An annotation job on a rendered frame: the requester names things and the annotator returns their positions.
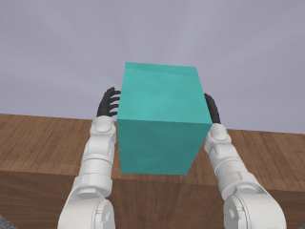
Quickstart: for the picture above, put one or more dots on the pedestal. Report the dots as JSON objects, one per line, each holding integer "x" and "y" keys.
{"x": 40, "y": 156}

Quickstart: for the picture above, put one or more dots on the robot right forearm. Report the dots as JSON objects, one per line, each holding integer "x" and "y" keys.
{"x": 230, "y": 171}

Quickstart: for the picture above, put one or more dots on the robot left hand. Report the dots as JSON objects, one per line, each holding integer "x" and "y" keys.
{"x": 105, "y": 107}

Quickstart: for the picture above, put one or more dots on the robot left forearm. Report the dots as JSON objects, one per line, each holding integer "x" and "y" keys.
{"x": 94, "y": 179}

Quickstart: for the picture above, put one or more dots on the robot right hand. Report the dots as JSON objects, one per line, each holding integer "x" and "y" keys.
{"x": 212, "y": 109}

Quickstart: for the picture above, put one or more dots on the left robot upper arm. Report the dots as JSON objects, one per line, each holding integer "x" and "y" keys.
{"x": 89, "y": 213}

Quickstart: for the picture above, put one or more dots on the carton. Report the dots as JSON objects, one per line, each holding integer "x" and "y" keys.
{"x": 162, "y": 119}

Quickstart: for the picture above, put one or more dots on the right robot upper arm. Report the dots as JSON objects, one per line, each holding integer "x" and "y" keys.
{"x": 252, "y": 211}

